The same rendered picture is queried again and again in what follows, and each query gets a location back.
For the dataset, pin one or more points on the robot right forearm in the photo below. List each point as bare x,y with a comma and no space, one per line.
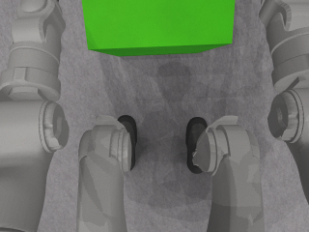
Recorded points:
287,34

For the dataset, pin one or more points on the robot right shin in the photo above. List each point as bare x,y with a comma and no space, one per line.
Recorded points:
224,120

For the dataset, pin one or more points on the robot left forearm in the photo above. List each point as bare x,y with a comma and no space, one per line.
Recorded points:
35,52

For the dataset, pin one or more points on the robot left shin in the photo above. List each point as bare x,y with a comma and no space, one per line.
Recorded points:
84,141

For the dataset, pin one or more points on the robot left upper arm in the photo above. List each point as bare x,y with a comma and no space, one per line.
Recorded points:
31,131

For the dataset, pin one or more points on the robot right upper arm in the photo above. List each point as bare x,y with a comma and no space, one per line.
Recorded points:
288,121

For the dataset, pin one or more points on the robot shin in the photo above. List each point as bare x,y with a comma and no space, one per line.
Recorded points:
224,120
84,141

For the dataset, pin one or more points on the carton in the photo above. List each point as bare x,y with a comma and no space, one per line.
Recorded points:
157,27

